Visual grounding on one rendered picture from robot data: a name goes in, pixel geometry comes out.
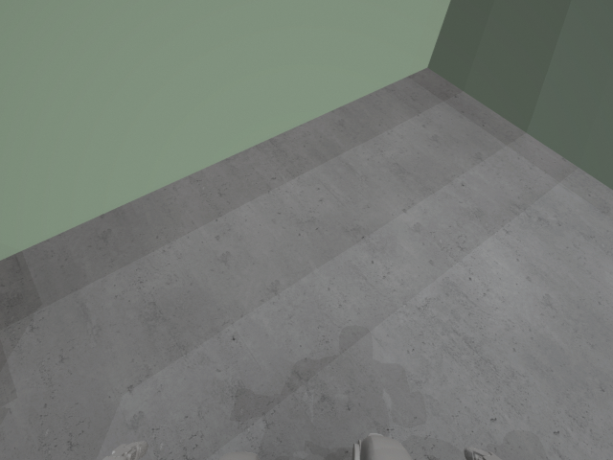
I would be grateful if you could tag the right robot thigh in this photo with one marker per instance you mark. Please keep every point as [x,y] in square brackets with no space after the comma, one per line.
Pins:
[376,447]

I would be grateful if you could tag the robot left hand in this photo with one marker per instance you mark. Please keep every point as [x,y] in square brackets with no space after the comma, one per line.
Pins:
[133,451]

